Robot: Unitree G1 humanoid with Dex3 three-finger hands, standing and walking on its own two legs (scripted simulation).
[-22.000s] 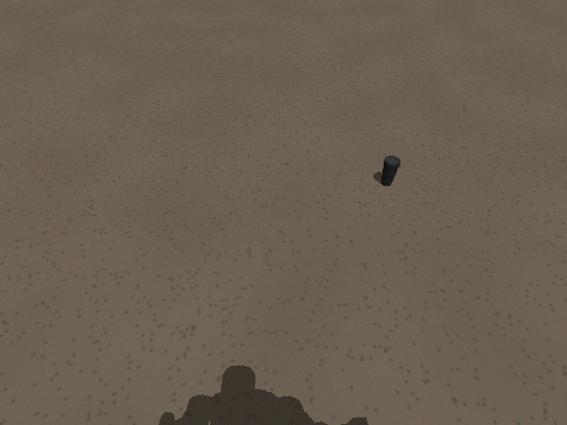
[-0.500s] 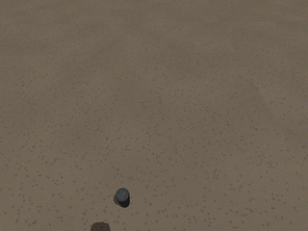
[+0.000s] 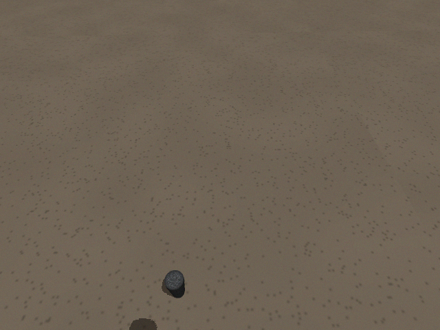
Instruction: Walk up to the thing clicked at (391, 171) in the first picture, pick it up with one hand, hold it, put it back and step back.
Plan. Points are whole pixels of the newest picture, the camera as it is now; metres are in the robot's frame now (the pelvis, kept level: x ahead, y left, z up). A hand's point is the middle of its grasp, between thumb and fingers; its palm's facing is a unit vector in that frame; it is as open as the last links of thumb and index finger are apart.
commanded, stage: stand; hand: left
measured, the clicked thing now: (176, 286) +0.45 +0.22 -0.71
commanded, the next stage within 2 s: go down in 0.56 s
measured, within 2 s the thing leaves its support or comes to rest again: neither
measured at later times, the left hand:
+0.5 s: hand out of the picture +0.08 +0.26 -0.15, palm faces -0.03 -0.94 -0.35, open 7.4 cm
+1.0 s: hand out of the picture +0.15 +0.26 -0.16, palm faces +0.03 -0.93 -0.35, open 13.2 cm
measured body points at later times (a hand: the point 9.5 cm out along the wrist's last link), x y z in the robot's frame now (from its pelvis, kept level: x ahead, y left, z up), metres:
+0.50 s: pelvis +0.00 +0.00 +0.00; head +0.01 +0.00 +0.45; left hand +0.08 +0.30 -0.13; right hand +0.07 -0.30 -0.14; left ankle -0.02 +0.14 -0.75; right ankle +0.01 -0.11 -0.75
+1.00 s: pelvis -0.01 +0.01 -0.02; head +0.03 +0.01 +0.42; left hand +0.15 +0.31 -0.13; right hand +0.09 -0.25 -0.14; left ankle -0.02 +0.14 -0.75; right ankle +0.01 -0.11 -0.75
